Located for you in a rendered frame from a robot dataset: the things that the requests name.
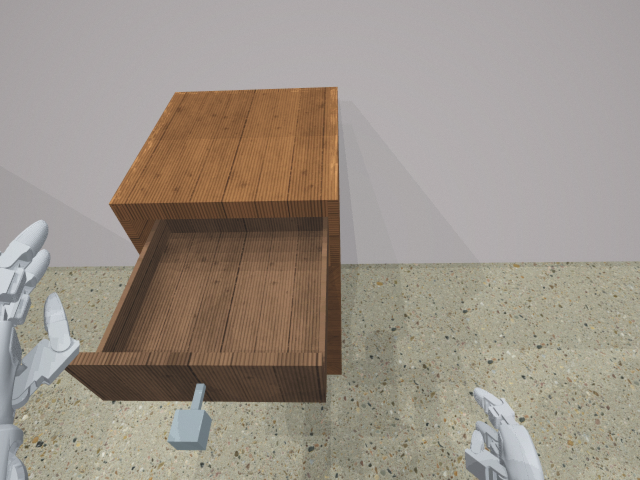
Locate handle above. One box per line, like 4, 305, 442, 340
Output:
167, 383, 212, 450

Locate drawer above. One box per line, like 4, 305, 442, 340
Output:
64, 217, 329, 403

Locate robot right hand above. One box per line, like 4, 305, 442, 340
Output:
465, 387, 544, 480

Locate robot left forearm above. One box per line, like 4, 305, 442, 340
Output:
0, 424, 28, 480

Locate robot left hand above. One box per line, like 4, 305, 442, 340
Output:
0, 220, 80, 425

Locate cabinet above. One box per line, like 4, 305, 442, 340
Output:
109, 87, 342, 375

